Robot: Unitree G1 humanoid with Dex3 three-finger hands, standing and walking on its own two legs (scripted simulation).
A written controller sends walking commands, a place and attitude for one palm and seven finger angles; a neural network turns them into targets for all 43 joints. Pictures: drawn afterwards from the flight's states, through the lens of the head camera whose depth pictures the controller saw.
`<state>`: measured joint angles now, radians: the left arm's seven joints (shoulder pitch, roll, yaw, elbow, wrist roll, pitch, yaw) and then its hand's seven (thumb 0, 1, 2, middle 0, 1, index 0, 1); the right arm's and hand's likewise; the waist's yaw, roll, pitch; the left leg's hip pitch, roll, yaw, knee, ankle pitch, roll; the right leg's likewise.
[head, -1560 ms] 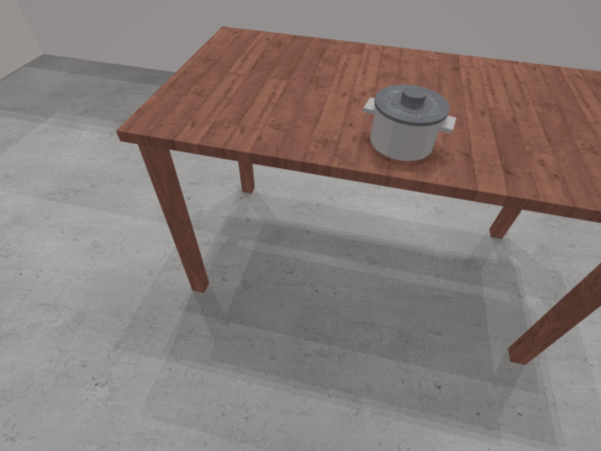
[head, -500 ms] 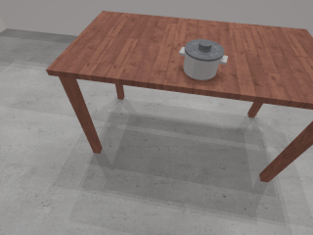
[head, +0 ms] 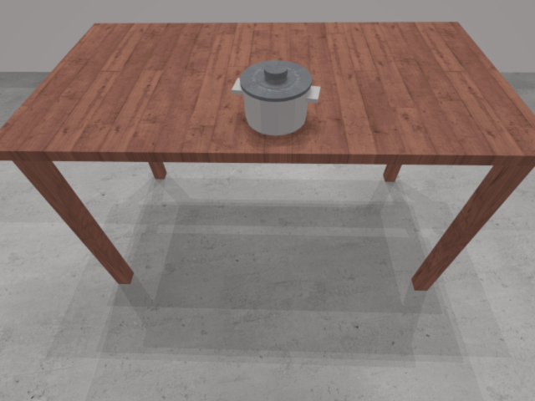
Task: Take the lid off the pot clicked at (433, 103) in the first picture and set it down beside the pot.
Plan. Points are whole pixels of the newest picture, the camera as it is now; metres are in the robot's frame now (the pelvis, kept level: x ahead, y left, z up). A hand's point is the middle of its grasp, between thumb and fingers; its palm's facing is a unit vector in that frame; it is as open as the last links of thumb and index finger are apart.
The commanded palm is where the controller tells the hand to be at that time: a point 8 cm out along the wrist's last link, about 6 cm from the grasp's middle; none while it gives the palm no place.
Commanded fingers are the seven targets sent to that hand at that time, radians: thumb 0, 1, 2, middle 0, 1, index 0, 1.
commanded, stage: take the last steps up to it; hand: left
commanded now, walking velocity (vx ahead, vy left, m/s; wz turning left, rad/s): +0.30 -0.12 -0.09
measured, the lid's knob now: (275, 70) +0.74 +0.02 +0.11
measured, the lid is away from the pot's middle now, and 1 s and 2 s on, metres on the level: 0.00 0.00 0.00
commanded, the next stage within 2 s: come to a stop and stand still in 0.44 s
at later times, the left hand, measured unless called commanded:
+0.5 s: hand (193, 358) +0.22 +0.16 -0.17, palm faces -0.02 -0.99 -0.13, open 7.3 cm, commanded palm none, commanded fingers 0.00 0.90 0.90 -0.20 -0.30 -0.20 -0.30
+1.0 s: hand (213, 297) +0.34 +0.14 -0.17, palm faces +0.01 -0.98 -0.20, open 7.4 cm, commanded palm none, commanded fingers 0.00 0.90 0.90 -0.20 -0.30 -0.20 -0.30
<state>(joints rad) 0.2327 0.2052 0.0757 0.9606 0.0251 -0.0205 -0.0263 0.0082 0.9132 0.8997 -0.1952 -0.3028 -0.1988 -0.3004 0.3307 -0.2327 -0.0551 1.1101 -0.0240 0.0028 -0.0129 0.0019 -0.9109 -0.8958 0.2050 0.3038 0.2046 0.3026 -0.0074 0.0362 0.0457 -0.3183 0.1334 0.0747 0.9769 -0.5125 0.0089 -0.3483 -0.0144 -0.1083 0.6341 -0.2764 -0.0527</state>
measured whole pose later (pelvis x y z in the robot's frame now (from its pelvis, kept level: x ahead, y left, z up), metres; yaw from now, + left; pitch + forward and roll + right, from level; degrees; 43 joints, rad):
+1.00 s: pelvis +0.23 -0.04 -0.01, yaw +0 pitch -1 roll -1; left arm 0.12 0.18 0.05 0.91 0.05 0.04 0.04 0.01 0.91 0.90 -0.20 -0.30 -0.20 -0.30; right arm 0.13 -0.21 -0.08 0.94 -0.01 0.05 0.00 0.00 -0.92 -0.90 0.20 0.30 0.20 0.30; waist 0.00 -0.04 0.11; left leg -0.42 -0.01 0.04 0.93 -0.46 -0.03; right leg -0.43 -0.14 -0.09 0.57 -0.11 0.05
